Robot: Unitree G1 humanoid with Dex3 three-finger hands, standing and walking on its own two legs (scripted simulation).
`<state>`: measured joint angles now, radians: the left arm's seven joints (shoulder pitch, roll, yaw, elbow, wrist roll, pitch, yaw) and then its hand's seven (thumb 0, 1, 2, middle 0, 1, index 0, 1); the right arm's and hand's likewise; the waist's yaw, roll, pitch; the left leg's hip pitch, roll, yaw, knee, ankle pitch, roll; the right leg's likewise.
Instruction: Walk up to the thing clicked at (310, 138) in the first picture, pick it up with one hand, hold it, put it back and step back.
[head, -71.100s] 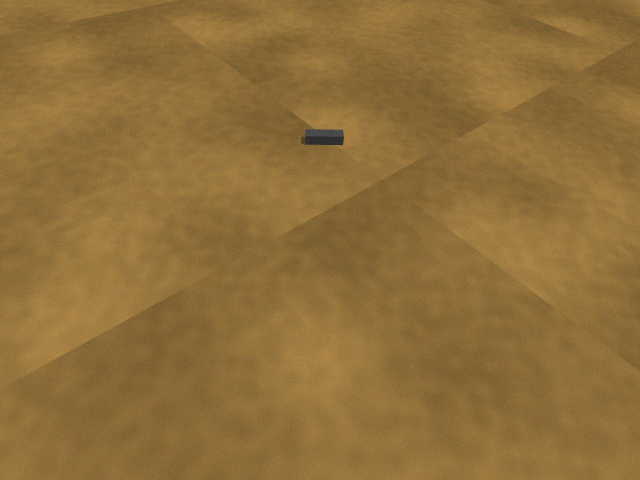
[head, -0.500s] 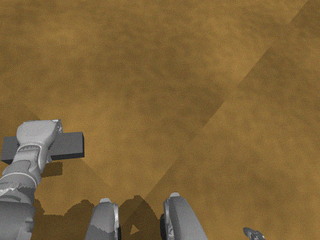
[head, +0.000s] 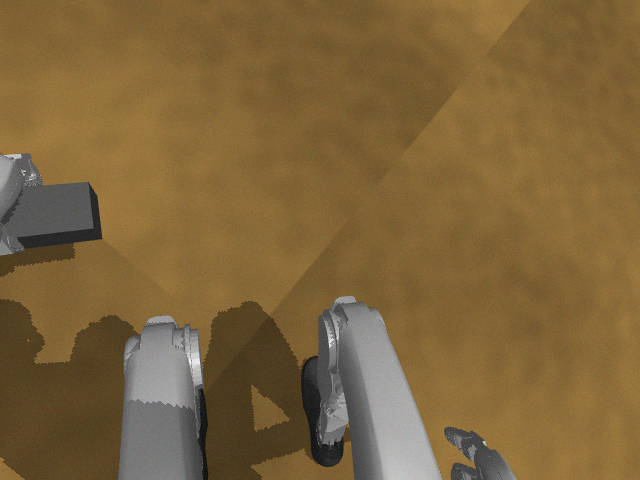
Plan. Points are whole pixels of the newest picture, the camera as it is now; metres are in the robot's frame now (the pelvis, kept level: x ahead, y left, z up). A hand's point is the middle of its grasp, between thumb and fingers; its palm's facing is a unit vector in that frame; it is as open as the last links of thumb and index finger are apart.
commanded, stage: crouch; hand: left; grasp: from above
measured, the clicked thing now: (8, 220) +0.45 +0.33 -0.20
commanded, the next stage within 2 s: lower in 0.78 s
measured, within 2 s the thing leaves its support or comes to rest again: rests again in 1.84 s
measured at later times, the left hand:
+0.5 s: hand (17, 218) +0.47 +0.34 -0.24, palm faces -0.46 -0.08 -0.89, open 9.5 cm
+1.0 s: hand (26, 217) +0.48 +0.35 -0.29, palm faces -0.47 -0.07 -0.88, open 9.4 cm
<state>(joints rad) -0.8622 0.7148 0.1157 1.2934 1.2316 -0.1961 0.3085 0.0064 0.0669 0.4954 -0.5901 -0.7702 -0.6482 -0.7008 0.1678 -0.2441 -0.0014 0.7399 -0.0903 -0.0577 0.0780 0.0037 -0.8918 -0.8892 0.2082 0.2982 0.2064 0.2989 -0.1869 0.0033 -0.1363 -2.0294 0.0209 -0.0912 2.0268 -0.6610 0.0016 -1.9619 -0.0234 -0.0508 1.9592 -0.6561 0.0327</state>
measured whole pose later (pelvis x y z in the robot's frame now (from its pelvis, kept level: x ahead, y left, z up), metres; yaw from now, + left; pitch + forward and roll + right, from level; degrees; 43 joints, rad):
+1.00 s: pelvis +0.00 +0.00 -0.12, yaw -5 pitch +34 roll -11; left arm -1.03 1.00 0.19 1.47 1.30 -0.27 0.30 0.01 0.10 0.38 -0.67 -0.63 -0.74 -0.55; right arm 0.14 -0.29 0.13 0.70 -0.16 -0.02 0.16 0.00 -0.90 -0.89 0.21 0.30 0.20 0.30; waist -0.27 -0.04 0.03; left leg -2.33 0.02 -0.17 2.42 -0.70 0.01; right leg -2.23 0.00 -0.09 2.30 -0.68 0.05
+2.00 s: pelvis -0.01 +0.01 -0.15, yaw -10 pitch +29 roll -15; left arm -1.05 1.16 0.21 1.65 1.34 -0.31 0.48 0.01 0.13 0.36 -0.70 -0.56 -0.76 -0.49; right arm 0.07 -0.32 0.26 0.67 -0.24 -0.10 0.18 0.00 -0.89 -0.89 0.21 0.30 0.21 0.30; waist -0.33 -0.14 0.14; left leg -2.37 0.02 -0.25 2.55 -0.72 0.01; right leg -2.24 0.04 -0.15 2.37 -0.66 0.06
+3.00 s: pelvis -0.01 +0.01 -0.14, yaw -10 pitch +27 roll -16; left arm -1.04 1.20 0.20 1.63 1.29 -0.31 0.46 0.00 -0.50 0.96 -0.10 -1.01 -0.10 -1.00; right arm 0.05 -0.34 0.31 0.63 -0.23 -0.14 0.19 0.00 -0.89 -0.89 0.21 0.30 0.21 0.30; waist -0.33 -0.16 0.19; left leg -2.35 0.02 -0.27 2.56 -0.72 0.01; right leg -2.22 0.05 -0.17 2.36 -0.65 0.07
